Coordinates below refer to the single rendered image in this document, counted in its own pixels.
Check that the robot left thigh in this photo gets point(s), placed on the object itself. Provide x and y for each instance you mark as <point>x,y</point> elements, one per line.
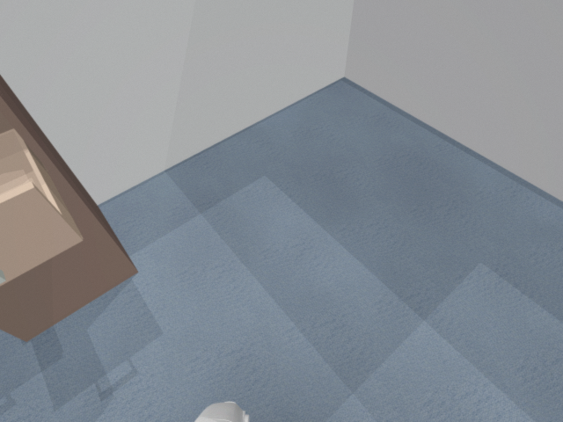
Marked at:
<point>223,412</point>

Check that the drawer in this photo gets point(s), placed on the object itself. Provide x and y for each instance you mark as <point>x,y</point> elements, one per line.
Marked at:
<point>35,224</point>

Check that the cabinet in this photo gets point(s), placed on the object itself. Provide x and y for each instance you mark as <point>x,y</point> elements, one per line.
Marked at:
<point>53,290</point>

